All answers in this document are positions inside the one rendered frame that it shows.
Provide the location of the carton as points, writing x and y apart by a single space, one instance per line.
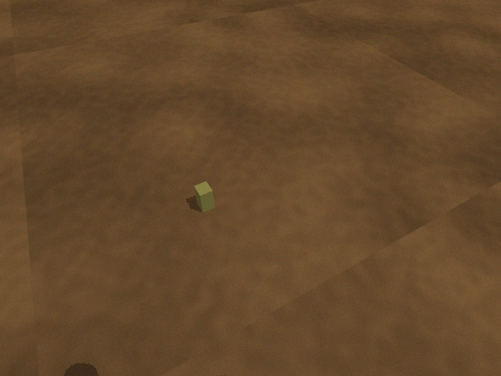
204 196

